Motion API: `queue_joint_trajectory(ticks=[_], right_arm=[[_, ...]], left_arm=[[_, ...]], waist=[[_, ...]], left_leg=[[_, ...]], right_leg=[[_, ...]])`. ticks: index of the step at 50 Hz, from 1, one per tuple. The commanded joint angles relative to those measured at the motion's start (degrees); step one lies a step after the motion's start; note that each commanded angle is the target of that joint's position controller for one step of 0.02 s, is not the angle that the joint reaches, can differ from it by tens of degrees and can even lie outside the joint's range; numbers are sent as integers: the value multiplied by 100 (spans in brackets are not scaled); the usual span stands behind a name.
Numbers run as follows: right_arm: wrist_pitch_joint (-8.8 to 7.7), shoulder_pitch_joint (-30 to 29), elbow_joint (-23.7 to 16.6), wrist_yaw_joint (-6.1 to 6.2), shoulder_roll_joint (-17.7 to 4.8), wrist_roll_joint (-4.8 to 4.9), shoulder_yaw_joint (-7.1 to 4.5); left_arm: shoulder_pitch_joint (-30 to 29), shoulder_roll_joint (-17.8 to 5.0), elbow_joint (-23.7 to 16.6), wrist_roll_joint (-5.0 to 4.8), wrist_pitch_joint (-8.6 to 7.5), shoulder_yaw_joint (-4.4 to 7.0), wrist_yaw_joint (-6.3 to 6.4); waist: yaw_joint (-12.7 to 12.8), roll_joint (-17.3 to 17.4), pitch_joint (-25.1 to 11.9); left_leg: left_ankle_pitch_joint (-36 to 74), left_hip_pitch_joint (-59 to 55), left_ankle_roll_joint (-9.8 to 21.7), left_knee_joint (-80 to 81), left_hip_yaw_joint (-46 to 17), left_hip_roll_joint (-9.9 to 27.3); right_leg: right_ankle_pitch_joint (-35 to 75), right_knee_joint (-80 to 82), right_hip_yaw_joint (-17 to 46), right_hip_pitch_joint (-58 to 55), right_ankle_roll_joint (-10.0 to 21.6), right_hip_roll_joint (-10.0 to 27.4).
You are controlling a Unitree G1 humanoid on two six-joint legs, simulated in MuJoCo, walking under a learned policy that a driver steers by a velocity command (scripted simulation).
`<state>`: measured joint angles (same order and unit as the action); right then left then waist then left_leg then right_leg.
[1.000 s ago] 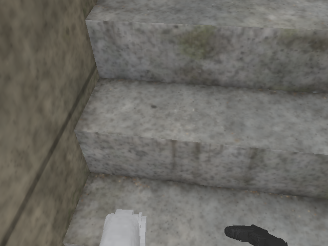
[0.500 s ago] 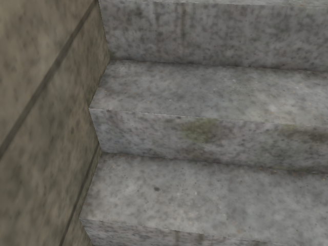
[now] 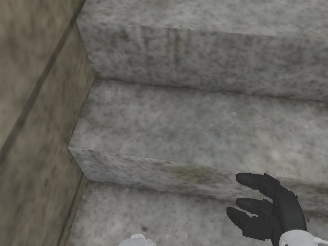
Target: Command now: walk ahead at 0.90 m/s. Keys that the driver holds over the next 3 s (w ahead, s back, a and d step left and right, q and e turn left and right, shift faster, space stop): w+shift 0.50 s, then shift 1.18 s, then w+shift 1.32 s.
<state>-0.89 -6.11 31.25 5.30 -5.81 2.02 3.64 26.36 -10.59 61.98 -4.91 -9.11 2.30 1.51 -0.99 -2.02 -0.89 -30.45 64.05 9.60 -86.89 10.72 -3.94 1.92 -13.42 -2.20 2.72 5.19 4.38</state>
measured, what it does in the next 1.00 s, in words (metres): climbs: left foot 0.20 m higher, then right foot 0.21 m higher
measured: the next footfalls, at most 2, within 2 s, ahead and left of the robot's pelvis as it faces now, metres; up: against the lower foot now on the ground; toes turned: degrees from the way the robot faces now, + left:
left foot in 0.04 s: +0.14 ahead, +0.09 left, +0.20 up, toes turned +2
right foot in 0.40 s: +0.30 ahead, -0.15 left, +0.41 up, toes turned -4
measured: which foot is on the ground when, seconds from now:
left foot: up 0.00-0.02, down 0.04-0.42, up 0.44-0.84, down 0.86-1.00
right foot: down 0.00-0.00, up 0.02-0.38, down 0.40-0.86, up 0.88-1.00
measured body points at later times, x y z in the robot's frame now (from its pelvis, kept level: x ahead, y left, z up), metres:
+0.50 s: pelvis +0.22 -0.09 +0.26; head +0.24 -0.06 +0.71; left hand +0.38 +0.11 +0.13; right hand +0.30 -0.36 +0.16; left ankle +0.14 +0.07 -0.31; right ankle +0.26 -0.15 -0.38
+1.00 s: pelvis +0.48 -0.13 +0.51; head +0.48 -0.14 +0.96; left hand +0.60 +0.13 +0.39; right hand +0.53 -0.38 +0.36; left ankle +0.53 -0.05 -0.17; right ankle +0.40 -0.25 +0.02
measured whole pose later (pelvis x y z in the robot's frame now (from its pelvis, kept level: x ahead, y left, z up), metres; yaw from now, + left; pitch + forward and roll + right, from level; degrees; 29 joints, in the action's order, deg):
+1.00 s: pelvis +0.48 -0.13 +0.51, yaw -3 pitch +4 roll +4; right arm -0.2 12.9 53.2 2.1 -11.5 -2.4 -2.3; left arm 15.9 -14.9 48.3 0.9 -4.0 3.6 -0.2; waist -2.8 -2.5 -5.0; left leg -21.6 33.7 8.1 -50.2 7.1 -6.0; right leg -12.0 -108.4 9.9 45.2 4.6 -7.5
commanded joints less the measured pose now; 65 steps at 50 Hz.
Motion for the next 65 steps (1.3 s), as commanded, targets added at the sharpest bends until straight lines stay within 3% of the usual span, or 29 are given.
queue_joint_trajectory(ticks=[1, 4, 6, 11, 19, 21, 22, 23, 27, 31, 33, 36, 39, 41, 42, 43, 44, 45, 46, 48, 49, 51, 53, 56, 60, 61, 62, 64, 65], right_arm=[[-43, 2661, 609, 44, -1752, -161, -717], [47, 1992, 1394, 142, -1141, -348, -861], [-183, 2171, 2084, 38, -715, -561, -694], [-755, 1860, 2381, -286, -768, -520, -482], [-740, 2828, 1623, 228, -2360, 192, -1042], [-542, 2490, 1162, -115, -2218, 36, -1183], [-354, 1516, 471, -197, -1599, -154, -1112], [-297, 665, 222, -203, -729, -628, -1009], [-408, 1884, 41, -114, 367, -577, -381], [-159, 1651, -11, -14, 72, -299, -362], [-231, 919, 37, -823, -742, -88, -426], [-115, -227, -432, -815, -561, -118, -217], [525, -1368, -699, -1132, -1064, 69, -498], [844, 105, -115, -1213, -507, -123, -278], [679, 2101, 1178, -366, -332, -332, -226], [1009, 3039, 1064, -833, -641, -294, -417], [689, 3771, 1785, -295, -1098, -408, -537], [560, 2871, 1884, 25, -1303, -475, -636], [366, 2445, 1863, 126, -1085, -355, -672], [-17, 1493, 1947, 47, -567, -524, -599], [-324, 1310, 2004, -898, -114, -468, -391], [-416, 1828, 2288, -145, -469, -429, -538], [-516, 691, 1531, -1074, -190, -378, -326], [-405, 2873, 1664, -970, -1611, -752, -652], [-455, 3965, 2433, -904, -1390, -1004, -550], [-408, 2824, 2026, -1051, -1541, -672, -617], [-416, 2738, 1646, -231, -1585, -205, -856], [-551, 1684, 1723, -1214, -2420, -235, -903], [-529, 2253, 1599, -586, -2118, -44, -1022]], left_arm=[[25, -1692, -1124, -54, -455, 431, -203], [-1570, -70, -2576, 873, 31, 152, -310], [-1773, 953, -3002, 848, 531, -258, -234], [-2724, 676, -3647, 261, 828, -417, -18], [-825, 58, -2901, 299, 1102, -393, -355], [-540, -762, -2717, 708, 1039, -85, -327], [-863, -1380, -2566, 886, 1041, 193, -241], [-1173, -1088, -2579, 634, 906, 213, -223], [-487, -7, -1063, 807, 246, 23, -169], [-229, -206, -653, 586, -61, 7, -250], [60, -80, -474, 1067, 531, -230, -903], [1103, -607, -220, 1321, 807, -268, -1020], [402, -1673, -285, 551, 754, 165, -1247], [424, -1984, -296, 346, 668, 156, -1335], [522, -1347, -687, 51, 87, 334, -135], [314, -1531, 41, 614, 584, 121, -1080], [-328, -1875, -882, -41, 45, 487, -193], [-136, -1216, -882, 178, -14, 377, -92], [-694, -842, -1396, 461, 82, 285, -84], [-1159, 27, -2128, 735, 283, 14, 7], [-942, 177, -1365, 453, 863, -173, -406], [-1237, 472, -2279, 730, 468, -237, 67], [-1645, -85, -2646, 425, 907, -317, -617], [-2278, -727, -2855, 492, 924, -326, -422], [-3284, -169, -3680, 360, 999, -567, -279], [-3535, -170, -3850, 529, 1041, -607, -476], [-3773, 693, -3607, 393, 916, -700, -17], [-2272, -210, -3410, 406, 973, -488, -796], [-634, 63, -2558, 615, 761, -308, -23]], waist=[[-1126, 862, -3887], [-204, -1072, -1273], [361, -573, 550], [639, 683, 1172], [666, 1216, -2224], [744, 576, -2299], [776, -1448, -1673], [1119, -813, -569], [-258, 1532, 394], [-240, 519, 695], [-401, -677, -308], [-250, -273, -762], [-671, -791, -1074], [-1025, -1044, -1250], [-618, -781, -1339], [-2005, -485, -2239], [-1716, -119, -2109], [-951, 1776, -1911], [-636, 760, -1287], [246, 312, 328], [-86, 359, 211], [489, -365, 774], [844, 504, -602], [-211, 510, -972], [-115, 536, -733], [314, 166, -588], [9, 459, 711], [1317, 1100, -1226], [1057, 864, -1664]], left_leg=[[-881, -6990, 724, 4298, -3241, 892], [140, -4989, 344, 6316, -5383, 1956], [387, -4166, 247, 5644, -3717, 1649], [1354, -2680, -361, 7257, -1232, 1284], [12614, -6147, 156, 5872, -528, 2220], [9558, -5603, 138, 3106, -806, 1638], [2812, -2556, -275, 579, -743, 63], [1802, -746, -236, -2572, -2483, -459], [2916, 313, -83, -4047, -2487, -62], [1875, 1249, -416, -4126, -1828, -266], [1724, 2935, 482, -4599, -1893, -229], [2151, 3008, 478, -3074, -843, -55], [1557, -1635, 158, -748, 844, -367], [1539, -1392, -48, 1050, 686, -537], [-60, -2871, 11, 1714, 941, -795], [1896, -4054, 636, 3185, -1082, -128], [1174, -5208, 739, 4359, -1623, -133], [2640, -5242, 1960, 5923, -5088, 1655], [813, -4590, 1871, 6473, -5455, 1747], [-937, -3213, 1041, 6517, -4214, 1448], [1348, -3558, 859, 6131, -3702, 1547], [1031, -3370, 349, 6564, -2543, 1207], [1681, -3146, -186, 6321, -1475, 659], [3208, -4970, 499, 6126, -2482, 1280], [4166, -6487, 354, 6674, -2906, 2089], [3369, -5173, 210, 7456, -2352, 1873], [3834, -3034, 349, 9172, -1425, 1747], [9101, -4013, 396, 7214, -1608, 1909], [11939, -5196, 419, 6511, -596, 1629]], right_leg=[[6030, -6527, 986, 2128, 153, -507], [39, -12217, 1753, 5410, -60, -1399], [-982, -13580, 1803, 7258, 81, -1226], [-2492, -12471, 1002, 7102, 449, -1121], [-3881, -5780, -607, 2091, 694, -1139], [-5213, -2916, 1018, 1579, 767, -1140], [-7477, -1094, 4311, 1012, 1516, 467], [-6953, -820, 5202, 1386, 1367, 428], [-3577, -1209, 3241, 2274, -179, 529], [-5, -882, 1703, 1752, -225, 365], [-243, -983, 1651, 791, 437, 381], [2722, -639, 1244, 520, 296, 398], [8046, 498, 698, 3180, 210, 297], [12489, -361, 775, 778, 615, 1256], [11337, -1096, -116, -40, -690, 479], [12685, -2972, 1275, 1037, -36, 1501], [6448, -4716, 372, 696, -426, -25], [-900, -8194, 915, 2896, -946, -1354], [-1664, -10011, 1546, 3810, -652, -1367], [-2167, -10696, 1631, 5128, -117, -1148], [-1674, -11082, 2283, 6391, 351, -917], [-2245, -10516, 1656, 5947, 120, -877], [-3361, -10118, 1033, 5721, -24, -496], [-3129, -11143, 603, 7811, -470, -651], [-3045, -10029, 1104, 9073, 241, 133], [-4075, -7954, 605, 7435, 360, 233], [-3841, -7498, -915, 4451, 232, -84], [-1729, -7402, 34, 3306, 244, -638], [-2654, -6158, -843, 2020, 299, -1122]])
Over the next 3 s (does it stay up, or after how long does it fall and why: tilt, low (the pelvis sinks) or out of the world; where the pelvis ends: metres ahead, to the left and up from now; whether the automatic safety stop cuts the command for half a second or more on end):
stays up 1.37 -0.31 1.25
